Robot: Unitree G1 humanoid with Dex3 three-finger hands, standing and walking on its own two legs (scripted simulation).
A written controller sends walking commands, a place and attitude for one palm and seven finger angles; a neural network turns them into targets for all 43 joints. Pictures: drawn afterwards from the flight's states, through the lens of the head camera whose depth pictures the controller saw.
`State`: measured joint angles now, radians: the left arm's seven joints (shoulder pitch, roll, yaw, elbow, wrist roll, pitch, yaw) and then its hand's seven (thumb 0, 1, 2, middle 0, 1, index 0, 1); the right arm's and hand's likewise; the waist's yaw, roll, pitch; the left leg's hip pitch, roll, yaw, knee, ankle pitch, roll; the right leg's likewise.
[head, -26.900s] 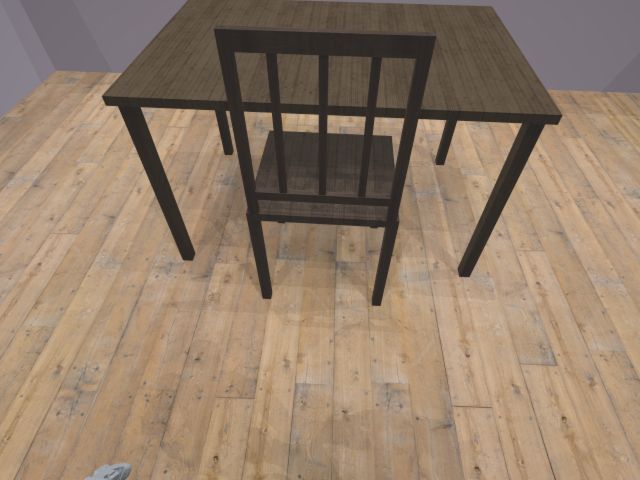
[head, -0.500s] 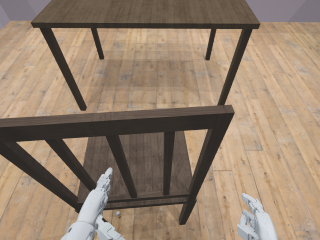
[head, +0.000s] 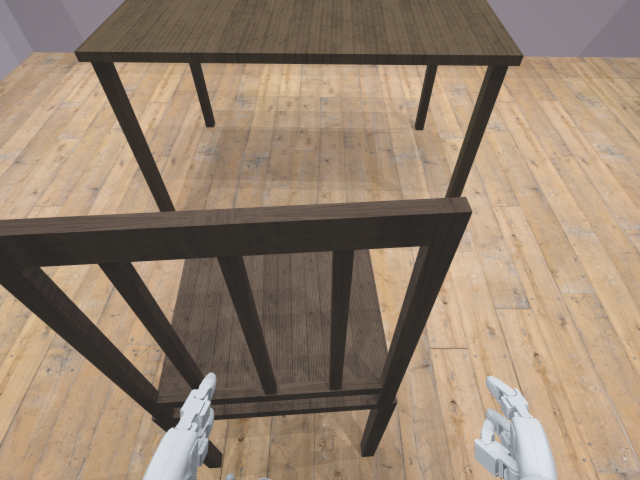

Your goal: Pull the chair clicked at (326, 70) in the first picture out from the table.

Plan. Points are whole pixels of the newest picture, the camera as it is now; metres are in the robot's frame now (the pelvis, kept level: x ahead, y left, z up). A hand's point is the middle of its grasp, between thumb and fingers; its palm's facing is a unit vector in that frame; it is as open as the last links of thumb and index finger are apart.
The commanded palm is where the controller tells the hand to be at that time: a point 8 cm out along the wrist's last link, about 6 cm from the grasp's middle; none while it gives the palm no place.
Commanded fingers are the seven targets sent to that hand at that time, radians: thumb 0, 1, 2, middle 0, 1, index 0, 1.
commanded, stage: draw the hand back to the body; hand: left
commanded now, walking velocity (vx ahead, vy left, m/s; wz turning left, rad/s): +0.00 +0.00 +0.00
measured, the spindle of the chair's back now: (255, 339) +0.30 +0.09 +0.01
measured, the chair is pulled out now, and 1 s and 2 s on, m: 0.69 0.68 0.68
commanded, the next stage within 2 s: step back with the hand held close in 1.54 s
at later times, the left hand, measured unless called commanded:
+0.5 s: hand (145, 425) +0.17 +0.16 +0.11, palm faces +0.05 -0.99 -0.14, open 17.3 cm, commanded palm +0.13 +0.23 +0.11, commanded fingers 0.00 -0.26 0.34 -0.04 -0.06 -0.04 -0.06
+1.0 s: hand (50, 398) +0.18 +0.23 +0.14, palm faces +0.30 -0.84 -0.46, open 10.7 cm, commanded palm +0.15 +0.28 +0.21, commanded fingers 0.00 0.65 0.78 -0.17 -0.25 -0.17 -0.25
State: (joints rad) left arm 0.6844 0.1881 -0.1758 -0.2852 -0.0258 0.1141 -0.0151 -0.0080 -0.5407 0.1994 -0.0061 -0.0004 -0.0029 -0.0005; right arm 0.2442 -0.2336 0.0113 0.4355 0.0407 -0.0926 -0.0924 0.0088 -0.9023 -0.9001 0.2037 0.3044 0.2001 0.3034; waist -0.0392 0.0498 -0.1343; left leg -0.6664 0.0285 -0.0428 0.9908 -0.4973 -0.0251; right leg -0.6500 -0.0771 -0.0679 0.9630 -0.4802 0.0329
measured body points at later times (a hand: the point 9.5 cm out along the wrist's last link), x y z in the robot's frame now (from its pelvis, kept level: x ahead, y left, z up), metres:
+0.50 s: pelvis +0.00 +0.00 +0.00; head +0.01 -0.02 +0.45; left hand +0.16 +0.22 +0.12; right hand +0.19 -0.23 -0.08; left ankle +0.00 +0.13 -0.68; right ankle +0.00 -0.14 -0.68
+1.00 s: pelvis +0.02 +0.00 +0.05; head +0.01 -0.03 +0.50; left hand +0.16 +0.28 +0.17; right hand +0.22 -0.21 -0.03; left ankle +0.00 +0.13 -0.68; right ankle +0.00 -0.14 -0.68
